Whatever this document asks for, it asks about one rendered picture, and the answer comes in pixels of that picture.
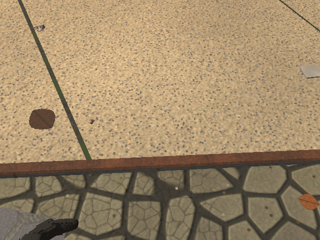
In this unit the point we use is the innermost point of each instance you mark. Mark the left robot hand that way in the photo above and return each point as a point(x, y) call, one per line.
point(51, 228)

